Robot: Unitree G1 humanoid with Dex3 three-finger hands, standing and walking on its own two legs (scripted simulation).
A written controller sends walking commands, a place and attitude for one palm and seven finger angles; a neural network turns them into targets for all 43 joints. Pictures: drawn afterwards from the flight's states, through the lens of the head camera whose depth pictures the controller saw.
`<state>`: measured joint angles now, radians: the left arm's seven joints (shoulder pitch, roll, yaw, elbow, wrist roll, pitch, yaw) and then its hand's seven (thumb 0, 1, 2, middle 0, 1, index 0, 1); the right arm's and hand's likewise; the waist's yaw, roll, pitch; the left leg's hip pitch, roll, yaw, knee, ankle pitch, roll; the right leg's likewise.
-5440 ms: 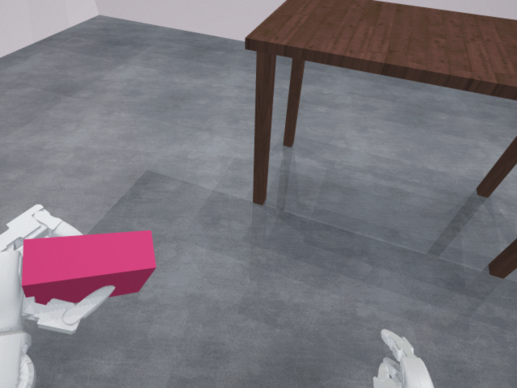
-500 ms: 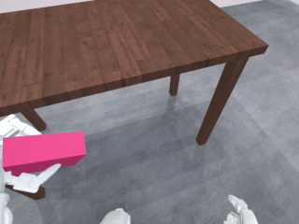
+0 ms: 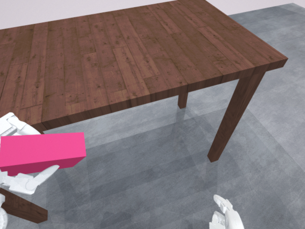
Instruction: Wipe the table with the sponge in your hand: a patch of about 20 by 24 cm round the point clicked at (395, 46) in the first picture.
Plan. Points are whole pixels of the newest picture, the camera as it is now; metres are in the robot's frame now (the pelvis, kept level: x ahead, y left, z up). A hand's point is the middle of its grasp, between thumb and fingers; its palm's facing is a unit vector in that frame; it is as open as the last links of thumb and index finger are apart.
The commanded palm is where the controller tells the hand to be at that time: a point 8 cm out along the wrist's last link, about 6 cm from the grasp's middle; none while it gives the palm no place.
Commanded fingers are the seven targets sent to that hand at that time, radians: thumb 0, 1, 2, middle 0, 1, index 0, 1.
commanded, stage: take the last steps up to it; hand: left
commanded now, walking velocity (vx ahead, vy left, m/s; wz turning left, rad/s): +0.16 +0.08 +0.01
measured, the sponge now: (56, 153) +0.23 +0.21 +0.15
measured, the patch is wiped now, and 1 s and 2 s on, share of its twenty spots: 0.00 0.00 0.00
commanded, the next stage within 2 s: come to a stop and stand still in 0.06 s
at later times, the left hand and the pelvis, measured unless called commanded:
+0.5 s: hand (21, 139) +0.24 +0.28 +0.17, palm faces +0.42 -0.82 -0.39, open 9.2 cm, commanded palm +0.18 +0.31 +0.19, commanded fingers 0.00 0.10 1.30 -1.20 -1.60 -1.20 -1.60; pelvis +0.02 +0.03 +0.01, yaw +0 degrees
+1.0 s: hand (18, 166) +0.19 +0.26 +0.17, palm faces +0.39 -0.84 -0.36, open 9.2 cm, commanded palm +0.14 +0.30 +0.19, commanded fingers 0.00 0.10 1.30 -1.20 -1.60 -1.20 -1.60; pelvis -0.03 +0.02 +0.00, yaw +0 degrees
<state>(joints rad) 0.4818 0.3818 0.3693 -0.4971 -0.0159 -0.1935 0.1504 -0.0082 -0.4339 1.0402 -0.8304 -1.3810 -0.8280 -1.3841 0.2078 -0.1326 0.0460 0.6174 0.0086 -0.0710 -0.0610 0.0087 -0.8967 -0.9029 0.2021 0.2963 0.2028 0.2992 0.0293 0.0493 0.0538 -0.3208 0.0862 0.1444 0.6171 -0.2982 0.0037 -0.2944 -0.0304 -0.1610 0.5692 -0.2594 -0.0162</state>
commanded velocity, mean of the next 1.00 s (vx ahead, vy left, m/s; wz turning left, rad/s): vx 0.00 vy -0.02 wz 0.00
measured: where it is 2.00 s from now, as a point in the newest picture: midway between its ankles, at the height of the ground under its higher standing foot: outside the picture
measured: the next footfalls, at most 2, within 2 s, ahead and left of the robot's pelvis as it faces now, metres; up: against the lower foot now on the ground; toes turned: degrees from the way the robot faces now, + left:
left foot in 0.34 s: +0.11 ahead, +0.13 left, +0.00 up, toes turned +0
right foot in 0.60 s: +0.05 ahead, -0.09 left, +0.00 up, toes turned -6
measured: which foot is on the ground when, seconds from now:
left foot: down 0.00-0.00, up 0.02-0.32, down 0.34-1.00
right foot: down 0.00-0.34, up 0.36-0.58, down 0.60-1.00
